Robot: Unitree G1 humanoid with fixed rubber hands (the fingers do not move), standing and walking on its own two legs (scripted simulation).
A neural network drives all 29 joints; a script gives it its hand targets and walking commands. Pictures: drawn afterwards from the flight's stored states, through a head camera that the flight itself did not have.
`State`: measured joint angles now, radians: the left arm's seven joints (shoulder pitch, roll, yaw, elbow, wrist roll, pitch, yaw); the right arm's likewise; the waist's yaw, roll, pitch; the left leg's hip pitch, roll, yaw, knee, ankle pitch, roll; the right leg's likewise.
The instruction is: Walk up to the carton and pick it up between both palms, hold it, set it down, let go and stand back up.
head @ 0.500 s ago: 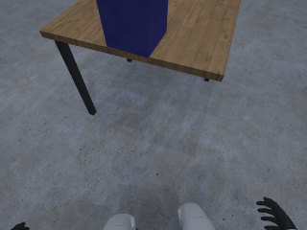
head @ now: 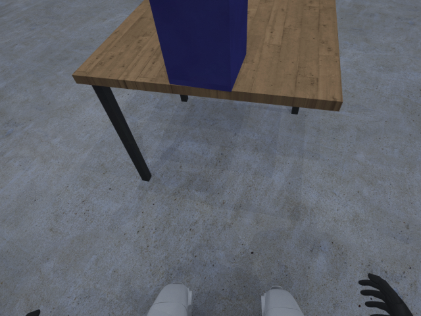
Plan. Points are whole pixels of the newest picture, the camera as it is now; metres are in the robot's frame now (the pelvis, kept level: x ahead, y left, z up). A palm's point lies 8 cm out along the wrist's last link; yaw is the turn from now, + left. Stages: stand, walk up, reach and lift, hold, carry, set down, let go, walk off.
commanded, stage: walk up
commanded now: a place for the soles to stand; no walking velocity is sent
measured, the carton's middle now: (206, 30) +0.82 +0.06 +0.11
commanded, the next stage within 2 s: none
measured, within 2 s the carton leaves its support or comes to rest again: neither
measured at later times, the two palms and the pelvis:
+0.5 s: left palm (54, 309) +0.13 +0.34 -0.10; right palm out of the picture -0.07 -0.36 -0.04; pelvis -0.02 +0.03 +0.00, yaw -10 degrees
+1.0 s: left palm (61, 294) +0.16 +0.32 -0.08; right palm out of the picture +0.02 -0.32 -0.08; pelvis +0.02 +0.02 +0.02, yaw -15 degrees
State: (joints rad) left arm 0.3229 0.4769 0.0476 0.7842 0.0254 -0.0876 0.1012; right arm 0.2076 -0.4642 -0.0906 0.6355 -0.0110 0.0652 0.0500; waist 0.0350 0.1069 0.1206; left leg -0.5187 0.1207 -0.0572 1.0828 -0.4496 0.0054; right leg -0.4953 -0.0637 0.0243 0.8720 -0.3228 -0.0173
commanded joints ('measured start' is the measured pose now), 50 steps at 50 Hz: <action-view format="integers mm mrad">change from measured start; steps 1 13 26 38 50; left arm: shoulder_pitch -110 -45 -73 13 -124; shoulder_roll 202 200 276 193 221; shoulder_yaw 60 111 124 62 61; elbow -97 -56 -41 81 89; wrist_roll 17 28 7 -31 -1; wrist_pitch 54 107 64 74 27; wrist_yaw -69 -153 -135 -98 -76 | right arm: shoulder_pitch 268 72 99 -1 -4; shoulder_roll -187 -360 -270 -248 -121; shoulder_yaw -64 -79 -32 -30 -1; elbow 100 112 163 120 169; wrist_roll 7 -13 13 -21 19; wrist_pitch -68 -153 -163 -144 -97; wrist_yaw -53 -111 -102 -75 -51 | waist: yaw -120 -27 -13 -26 -52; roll -251 191 -208 -24 -272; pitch -118 -19 14 2 -83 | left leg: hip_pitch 312 104 -209 83 99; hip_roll -153 218 44 230 -68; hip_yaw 178 -215 51 -321 87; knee -397 -656 -23 -826 -309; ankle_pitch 33 -224 -103 -350 -13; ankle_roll -26 193 39 170 35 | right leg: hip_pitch -212 -191 200 -9 110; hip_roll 31 13 -230 6 -239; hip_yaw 78 90 479 65 393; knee -22 277 -438 168 -461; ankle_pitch -362 -81 -47 -194 -92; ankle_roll -128 2 -255 -38 -168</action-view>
